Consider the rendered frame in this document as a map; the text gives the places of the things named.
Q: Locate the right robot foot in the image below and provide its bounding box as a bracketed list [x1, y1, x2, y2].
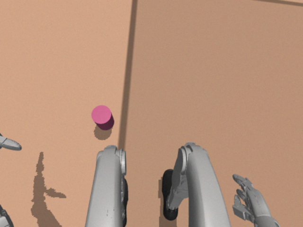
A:
[162, 169, 178, 220]

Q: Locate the can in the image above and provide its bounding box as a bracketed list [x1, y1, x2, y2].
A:
[91, 105, 114, 131]

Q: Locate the right robot arm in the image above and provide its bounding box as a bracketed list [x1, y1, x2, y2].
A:
[254, 216, 280, 227]

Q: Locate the left robot hand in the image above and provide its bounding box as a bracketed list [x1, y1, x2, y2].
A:
[0, 134, 22, 150]

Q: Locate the left robot arm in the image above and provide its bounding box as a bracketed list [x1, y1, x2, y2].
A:
[0, 205, 14, 227]

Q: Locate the right robot hand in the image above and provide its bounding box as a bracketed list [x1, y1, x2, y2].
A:
[232, 174, 272, 223]

